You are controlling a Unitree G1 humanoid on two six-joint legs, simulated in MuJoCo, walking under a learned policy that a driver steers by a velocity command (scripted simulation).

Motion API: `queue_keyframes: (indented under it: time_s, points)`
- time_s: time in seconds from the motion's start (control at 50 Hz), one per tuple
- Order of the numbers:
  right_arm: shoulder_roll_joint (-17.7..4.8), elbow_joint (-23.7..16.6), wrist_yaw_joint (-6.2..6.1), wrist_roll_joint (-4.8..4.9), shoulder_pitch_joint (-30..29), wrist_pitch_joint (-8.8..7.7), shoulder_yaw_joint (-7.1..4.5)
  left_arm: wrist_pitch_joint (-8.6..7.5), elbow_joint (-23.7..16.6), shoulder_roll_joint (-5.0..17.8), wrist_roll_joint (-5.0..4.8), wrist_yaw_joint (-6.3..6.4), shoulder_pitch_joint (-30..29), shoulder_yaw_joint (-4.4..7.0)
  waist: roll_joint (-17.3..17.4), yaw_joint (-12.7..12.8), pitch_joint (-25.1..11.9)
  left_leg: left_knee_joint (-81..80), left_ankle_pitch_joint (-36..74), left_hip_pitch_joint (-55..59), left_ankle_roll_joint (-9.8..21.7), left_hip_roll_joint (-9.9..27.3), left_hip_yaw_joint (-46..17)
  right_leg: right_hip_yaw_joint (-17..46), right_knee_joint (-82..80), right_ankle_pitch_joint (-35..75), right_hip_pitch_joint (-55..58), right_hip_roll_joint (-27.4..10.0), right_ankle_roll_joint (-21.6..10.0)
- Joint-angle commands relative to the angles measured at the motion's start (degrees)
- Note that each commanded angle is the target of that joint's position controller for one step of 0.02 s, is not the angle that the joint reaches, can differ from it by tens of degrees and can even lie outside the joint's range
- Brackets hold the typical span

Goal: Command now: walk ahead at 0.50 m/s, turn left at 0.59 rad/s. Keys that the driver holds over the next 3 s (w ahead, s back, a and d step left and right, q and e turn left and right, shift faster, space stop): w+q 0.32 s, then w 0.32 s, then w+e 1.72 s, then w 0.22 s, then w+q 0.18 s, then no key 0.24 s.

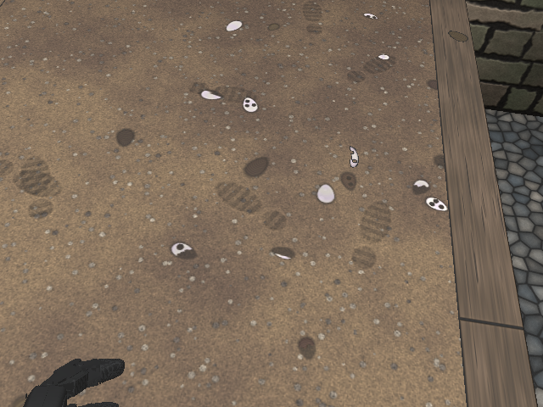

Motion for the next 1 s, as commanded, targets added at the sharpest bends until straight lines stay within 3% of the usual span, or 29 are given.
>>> queue_keyframes:
  time_s: [0.02,0.06,0.08,0.1,0.12,0.14,0.16,0.18,0.2,0.26,0.32,0.38,0.44,0.5,0.54,0.56,0.58,0.6,0.62,0.64,0.66,0.68,0.7,0.72,0.74,0.78,0.84,0.92,1.0]
  points:
    - [-9.0,-2.9,-0.76,0.12,1.0,-0.04,-2.22,-1.66,-5.8,6.5,-0.56,-0.75,-4.4,1.7,9.5,1.6,-1.0,-0.4,16.3,-1.5,6.7,14.7,-13.2,-0.7,-2.8,-3.4,6.2,1.9,-1.3]
    - [-8.1,-4.2,-0.73,-0.17,-1.0,0.32,-1.89,-2.26,-4.4,8.4,-0.31,-0.48,3.4,2.86,10.3,6.1,-4.1,6.3,21.5,-2.3,4.8,12.1,-13.3,-2.4,-6.0,-5.3,17.2,2.3,-3.7]
    - [-5.4,-5.5,-0.29,-0.66,-2.2,0.15,-0.78,-2.59,-3.7,10.8,0.84,-0.05,11.5,3.68,8.5,9.8,-11.2,18.6,20.1,-7.4,2.9,9.1,-10.2,2.8,-3.9,-5.7,31.2,-4.1,-7.3]
    - [-1.5,-6.7,-0.43,-0.46,3.8,-0.2,0.4,-2.17,-2.9,15.4,1.87,0.49,19.9,4.82,-3.7,9.4,-21.1,38.9,2.2,-24.9,-1.5,1.5,-2.5,22.8,-4.2,-9.5,53.2,-17.7,-14.9]
    - [-3.6,-7.4,-0.31,0.76,7.3,-0.55,0.74,-1.54,-1.2,14.2,0.59,-0.18,21.8,4.64,-16.5,8.1,-23.1,50.5,-16.6,-38.4,-2.8,1.9,-0.6,42.2,-10.2,-23.0,58.3,-24.2,-19.6]
    - [-9.0,-6.6,-0.24,1.12,3.8,-0.24,-0.6,-1.1,-2.5,8.4,-0.11,-0.1,18.8,3.19,-8.3,9.3,-14.3,55.3,-12.2,-42.4,-3.3,5.7,-1.7,36.0,-12.0,-31.0,51.2,-21.7,-17.0]
    - [-10.3,-7.6,-0.12,0.35,-1.7,0.2,-1.01,-0.42,-2.9,6.2,-0.01,0.14,15.9,2.46,-2.9,9.5,-8.1,55.3,-7.3,-41.7,-3.6,7.8,0.6,26.5,-12.8,-28.4,42.9,-19.0,-14.4]
    - [-9.5,-8.6,0.06,-0.36,-4.4,0.48,-1.13,-0.02,-2.8,5.4,0.39,0.1,13.1,1.99,-0.8,8.0,-3.7,52.7,-4.3,-39.5,-3.7,9.4,1.5,20.1,-14.5,-22.2,34.6,-16.5,-13.4]
    - [-8.6,-9.0,0.33,-0.52,-5.0,0.85,-1.34,0.03,-2.6,4.5,0.67,0.08,11.3,1.61,-1.7,6.4,-1.5,50.0,-2.4,-37.2,-3.5,11.1,1.4,15.2,-16.2,-18.1,29.3,-14.5,-12.7]
    - [-4.9,-9.9,0.49,-0.06,-4.3,1.89,-0.62,-0.8,-1.4,5.6,0.62,0.05,11.1,1.95,-3.4,4.8,-0.4,45.9,0.5,-34.3,-4.0,12.8,2.9,6.2,-20.3,-9.8,23.9,-13.1,-13.5]
    - [-4.5,-10.8,0.55,-0.45,-6.7,2.08,-0.38,-1.05,-0.6,7.7,0.73,0.06,12.2,2.68,-1.5,4.9,-1.2,40.8,6.7,-37.5,-4.8,13.4,2.7,0.7,-20.8,-1.5,27.0,-13.9,-14.4]
    - [-3.1,-11.1,1.39,-0.42,-10.9,1.2,0.36,-0.56,0.4,8.5,0.67,0.11,14.0,2.77,-0.6,6.5,-0.7,30.1,14.6,-35.8,-4.5,12.4,4.0,-4.9,-21.0,1.0,28.3,-11.8,-13.2]
    - [-1.9,-12.3,2.48,-0.54,-17.4,0.14,1.23,0.28,1.4,9.8,-0.12,0.27,16.7,2.96,-0.3,8.9,1.3,19.7,18.0,-32.7,-4.1,10.9,7.7,-7.9,-21.2,-0.7,29.4,-11.5,-12.3]
    - [-2.6,-14.0,3.15,-0.16,-21.2,-0.43,1.35,1.31,2.7,11.5,-1.12,0.27,19.4,3.36,-1.5,9.5,2.8,13.8,13.4,-32.8,-2.8,10.1,9.3,-7.4,-19.3,1.7,34.4,-13.9,-11.9]
    - [-4.0,-14.5,3.5,-0.3,-20.6,-0.54,0.86,2.14,3.4,12.5,-1.76,0.33,20.1,3.6,-2.4,8.0,1.7,10.9,8.3,-29.2,-1.2,8.3,11.1,-7.7,-15.4,10.5,37.2,-15.2,-11.1]
    - [-5.5,-13.7,3.47,-0.57,-16.6,-0.66,0.06,2.58,3.9,13.3,-1.89,0.57,19.8,3.67,-2.8,5.2,-0.8,8.7,8.4,-22.2,0.1,6.2,13.0,-9.3,-10.1,20.5,37.1,-14.6,-10.1]
    - [-7.9,-11.1,3.19,-0.62,-8.2,-0.71,-1.41,2.89,4.1,12.3,-1.79,0.81,19.8,3.16,-2.1,0.8,-5.6,5.3,11.9,-9.5,1.9,3.9,14.4,-12.2,-0.1,26.5,34.2,-12.2,-8.4]
    - [-12.2,-8.7,2.39,-0.93,1.2,-0.32,-3.08,2.54,3.2,9.7,-0.61,1.12,20.0,1.97,0.1,-3.2,-12.5,8.0,15.0,8.1,4.4,9.2,6.8,-13.7,14.0,16.1,23.1,-9.8,-5.7]
    - [-19.2,-8.3,1.9,-1.48,4.9,-0.31,-4.24,1.25,0.2,3.1,0.8,0.61,24.4,-0.51,14.8,-0.4,-19.8,5.4,7.6,28.4,14.3,25.3,-22.5,-13.0,36.5,-21.7,-1.7,-0.7,-1.6]
    - [-15.3,-8.5,1.95,-1.09,6.8,-0.43,-3.04,-0.33,1.2,6.5,-0.6,0.25,21.2,0.17,13.4,-2.7,-25.1,-1.5,6.9,29.5,16.5,28.3,-33.6,-2.2,45.2,-36.7,-7.7,1.5,-1.8]
    - [-12.2,-8.3,2.07,-1.36,3.7,-0.68,-1.96,-0.82,-0.2,9.5,-2.77,-0.2,17.0,1.13,11.9,-2.7,-16.8,-1.6,9.6,24.2,13.9,26.7,-23.1,-1.4,47.4,-33.6,-13.0,-1.5,-2.5]
    - [-10.0,-8.4,2.03,-1.21,0.4,-0.85,-1.35,-0.79,-0.4,9.1,-2.67,-0.17,15.0,0.89,9.5,-1.1,-11.7,-1.8,12.9,16.3,11.8,24.2,-15.1,-2.0,44.4,-29.1,-12.1,-4.0,-3.1]
    - [-7.9,-8.3,2.16,-1.39,-3.1,-1.02,-0.75,-0.36,-0.2,8.8,-1.45,-0.02,14.0,1.07,7.7,0.9,-7.9,-3.6,15.5,8.2,10.5,22.3,-10.0,-2.2,40.6,-26.0,-9.6,-5.7,-2.9]
    - [-6.1,-8.4,2.31,-1.79,-5.6,-1.39,-0.2,0.52,0.1,8.5,-0.98,0.03,15.0,1.3,8.4,3.2,-6.2,-6.1,17.3,1.9,9.6,20.9,-6.3,-1.2,38.4,-23.3,-5.2,-7.1,-2.8]
    - [-5.8,-8.2,2.37,-2.02,-7.0,-1.8,-0.19,1.51,0.8,7.4,-1.22,-0.02,16.8,1.17,9.0,4.6,-5.5,-8.5,16.5,-2.0,9.6,20.6,-4.1,-0.9,37.5,-21.5,-2.2,-7.2,-2.5]
    - [-6.2,-7.1,2.21,-2.17,-7.9,-3.0,-0.5,3.06,1.1,5.4,-1.27,0.29,17.7,0.79,8.0,5.7,-3.4,-12.1,18.3,-5.7,10.1,20.7,0.3,-0.3,35.4,-18.1,-2.0,-6.9,-1.5]
    - [-6.9,-5.4,1.25,-2.68,-7.2,-3.62,-0.85,3.35,-0.1,4.6,-0.92,0.53,14.1,0.62,5.8,5.3,-0.7,-14.4,19.8,-5.0,8.8,20.3,6.1,1.7,28.2,-8.9,-5.7,-6.4,-0.7]
    - [-8.2,-4.0,0.51,-2.23,-6.3,-3.51,-1.12,2.68,-1.7,3.1,-0.64,-0.66,8.0,-0.1,5.0,3.0,1.3,-14.9,21.0,-2.5,5.9,19.0,13.6,-1.7,14.8,2.4,-4.4,-4.8,-1.6]
    - [-9.8,-1.7,0.26,-1.12,-2.9,-2.22,-1.85,2.79,-4.8,3.1,-0.63,-2.21,2.4,-0.42,4.6,0.8,3.8,-13.0,22.8,5.5,4.8,21.6,16.0,-4.2,8.1,-1.1,-6.6,-4.0,-3.9]
Next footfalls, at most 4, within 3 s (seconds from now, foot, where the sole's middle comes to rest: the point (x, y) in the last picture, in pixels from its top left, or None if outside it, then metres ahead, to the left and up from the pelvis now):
0.08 right None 0.23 -0.14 -0.78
0.60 left None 0.43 0.20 -0.78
1.12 right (235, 293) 0.77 0.02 -0.78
1.60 left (166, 214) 1.05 0.22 -0.78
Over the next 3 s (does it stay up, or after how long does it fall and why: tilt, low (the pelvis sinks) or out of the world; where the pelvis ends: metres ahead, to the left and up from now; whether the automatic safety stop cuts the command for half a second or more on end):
stays up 1.52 -0.23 0.00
